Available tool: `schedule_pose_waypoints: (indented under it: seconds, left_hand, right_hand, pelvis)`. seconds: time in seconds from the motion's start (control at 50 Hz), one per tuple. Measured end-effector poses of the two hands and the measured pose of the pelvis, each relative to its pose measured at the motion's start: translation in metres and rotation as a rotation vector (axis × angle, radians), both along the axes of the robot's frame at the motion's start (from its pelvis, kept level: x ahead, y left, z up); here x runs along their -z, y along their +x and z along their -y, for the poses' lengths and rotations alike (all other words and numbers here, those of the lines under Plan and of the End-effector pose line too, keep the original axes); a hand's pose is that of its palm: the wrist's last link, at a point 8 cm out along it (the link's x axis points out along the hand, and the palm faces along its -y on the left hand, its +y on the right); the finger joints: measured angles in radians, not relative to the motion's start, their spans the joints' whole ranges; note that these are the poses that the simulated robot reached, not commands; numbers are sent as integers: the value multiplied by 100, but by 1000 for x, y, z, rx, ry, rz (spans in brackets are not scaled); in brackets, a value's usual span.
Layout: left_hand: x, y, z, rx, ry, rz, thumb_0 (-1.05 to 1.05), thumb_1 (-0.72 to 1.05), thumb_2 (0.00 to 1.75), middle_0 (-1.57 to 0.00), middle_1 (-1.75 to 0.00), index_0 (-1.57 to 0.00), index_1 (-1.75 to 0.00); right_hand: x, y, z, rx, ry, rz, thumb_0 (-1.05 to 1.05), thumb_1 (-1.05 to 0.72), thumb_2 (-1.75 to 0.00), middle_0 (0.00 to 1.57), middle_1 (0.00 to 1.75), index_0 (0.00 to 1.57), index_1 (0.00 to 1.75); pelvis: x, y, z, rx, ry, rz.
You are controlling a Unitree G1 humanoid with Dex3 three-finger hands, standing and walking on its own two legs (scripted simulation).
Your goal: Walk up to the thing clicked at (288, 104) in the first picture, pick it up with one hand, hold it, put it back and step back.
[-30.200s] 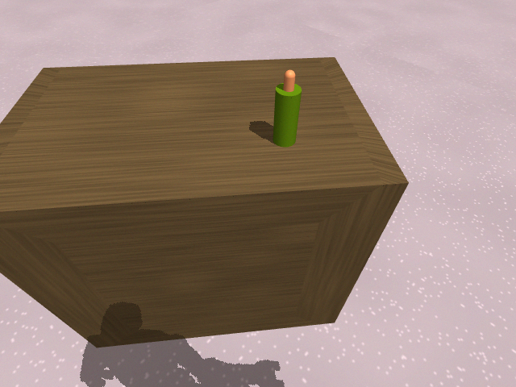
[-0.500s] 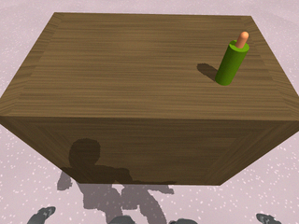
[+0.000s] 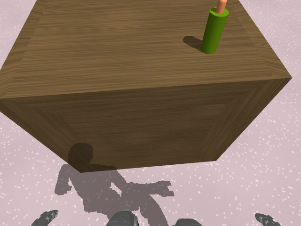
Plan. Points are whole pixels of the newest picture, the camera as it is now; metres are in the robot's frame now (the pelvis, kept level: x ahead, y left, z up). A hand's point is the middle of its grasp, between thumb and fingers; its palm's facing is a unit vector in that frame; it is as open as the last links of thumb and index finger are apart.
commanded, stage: step back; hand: right
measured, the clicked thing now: (214, 26) +0.65 -0.19 +0.13
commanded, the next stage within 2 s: none
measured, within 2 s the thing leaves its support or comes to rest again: neither
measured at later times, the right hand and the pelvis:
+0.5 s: hand out of the picture -0.03 -0.25 -0.11, palm faces -0.09 +0.89 -0.44, open 7.4 cm; pelvis -0.12 +0.01 +0.02, yaw +2 degrees
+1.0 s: hand out of the picture -0.20 -0.31 -0.15, palm faces -0.04 +0.93 -0.37, open 7.4 cm; pelvis -0.28 -0.04 +0.01, yaw +0 degrees
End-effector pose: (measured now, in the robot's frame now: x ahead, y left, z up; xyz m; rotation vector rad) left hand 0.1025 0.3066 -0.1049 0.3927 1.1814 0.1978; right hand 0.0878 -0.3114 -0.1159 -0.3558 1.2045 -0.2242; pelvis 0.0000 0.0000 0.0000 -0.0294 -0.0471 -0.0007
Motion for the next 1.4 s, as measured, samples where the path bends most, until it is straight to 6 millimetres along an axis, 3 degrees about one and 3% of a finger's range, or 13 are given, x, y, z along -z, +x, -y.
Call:
schedule_pose_waypoints:
  seconds: [0.2, 0.34, 0.46, 0.56, 0.66, 0.74, 0.8, 0.88, 0.98, 1.14, 1.22, 1.28, 1.4]
  left_hand:
    - [-28, -39, 3, -13, 8, 74, 1, 90, 90, -21, -30, -20, -30]
    - [-6, -66, -20, -24, -16, 140, 1, 90, 90, -21, -30, -20, -30]
    - [2, -118, -21, -62, -54, 59, 1, 90, 90, -20, -30, -20, -30]
    - [3, -165, -20, -72, -58, 3, 1, 90, 90, -21, -30, -20, -30]
    - [7, -206, -12, -46, -31, -51, 1, 90, 90, -20, -30, -20, -30]
    - [6, -232, 2, -16, -3, -52, 1, 90, 90, -20, -30, -20, -30]
    - [-3, -256, 19, -20, 6, -39, 1, 90, 90, -20, -30, -20, -30]
    - [-24, -285, 31, -32, 20, -17, 1, 90, 90, -21, -30, -20, -30]
    - [-39, -295, 34, -35, 50, 38, 1, 90, 90, -21, -30, -21, -30]
    - [-24, -315, 30, -34, 28, 183, 1, 90, 90, -21, -30, -20, -30]
    - [-5, -349, 28, -47, -19, 166, 1, 90, 90, -21, -30, -20, -30]
    - [-3, -382, 32, -69, -46, 114, 1, 90, 90, -21, -30, -20, -30]
    - [0, -453, 35, -118, -56, 48, 1, 90, 90, -21, -30, -20, -30]
  right_hand:
    - [-11, -27, 2, -39, 2, 23, 0, -90, -90, 21, 30, 20, 30]
    - [-13, -69, -9, -87, -60, -4, 0, -91, -90, 21, 30, 20, 30]
    - [-38, -111, -23, -86, -57, -9, 0, -90, -90, 21, 30, 20, 30]
    - [-48, -127, -17, -78, -72, 37, 0, -90, -90, 21, 30, 20, 30]
    - [-42, -144, -4, -70, -66, 105, 0, -90, -90, 21, 30, 20, 30]
    - [-25, -166, 16, -62, -40, 143, 0, -90, -90, 21, 30, 20, 30]
    - [-11, -189, 30, -38, -14, 140, 0, -90, -90, 21, 30, 20, 30]
    - [-9, -227, 36, -15, 18, 90, 0, -90, -90, 21, 30, 20, 30]
    - [-5, -280, 43, -22, 18, 23, 0, -90, -90, 21, 30, 20, 30]
    - [2, -351, 37, -92, -20, -90, 1, -90, -90, 21, 30, 20, 30]
    - [-5, -381, 30, -96, -34, -74, 0, -90, -90, 21, 30, 20, 30]
    - [-18, -399, 29, -98, -43, -52, 0, -90, -90, 21, 30, 20, 30]
    - [-38, -407, 37, -127, -68, 22, 1, -90, -90, 21, 30, 20, 30]
  pelvis:
    - [-14, -42, 0, -5, 54, -35]
    - [1, -88, -14, -57, 47, -16]
    - [-13, -116, -16, -47, 6, -11]
    - [-17, -141, -12, -12, 3, -22]
    - [-10, -175, 0, 27, 19, -12]
    - [2, -205, 15, 56, 39, -4]
    - [3, -228, 25, 31, 1, 19]
    - [-8, -247, 34, 42, 74, 5]
    - [-14, -275, 39, 0, 76, -24]
    - [0, -338, 38, -92, 49, -22]
    - [4, -371, 33, -86, 75, 10]
    - [-4, -388, 33, -95, 25, 18]
    - [-12, -426, 43, -65, 12, -15]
